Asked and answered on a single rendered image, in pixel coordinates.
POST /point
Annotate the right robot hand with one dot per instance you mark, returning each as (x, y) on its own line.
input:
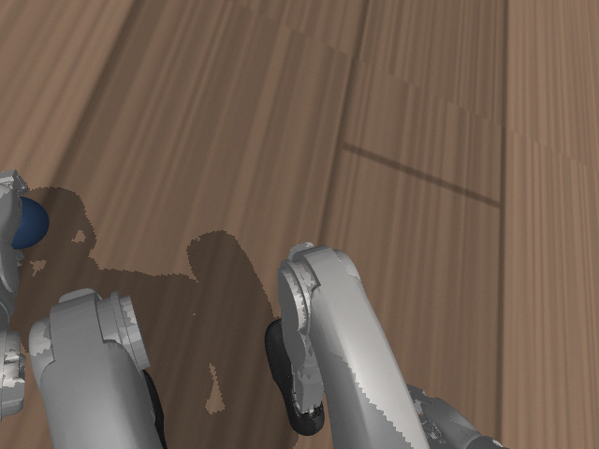
(444, 426)

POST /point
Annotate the left robot foot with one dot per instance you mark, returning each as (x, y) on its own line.
(159, 416)

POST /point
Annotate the right robot foot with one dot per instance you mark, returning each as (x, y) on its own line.
(306, 424)

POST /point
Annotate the ball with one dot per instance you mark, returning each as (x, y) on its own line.
(34, 225)

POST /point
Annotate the left robot hand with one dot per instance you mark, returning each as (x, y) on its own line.
(11, 187)

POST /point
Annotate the left robot arm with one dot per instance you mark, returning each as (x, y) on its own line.
(12, 363)

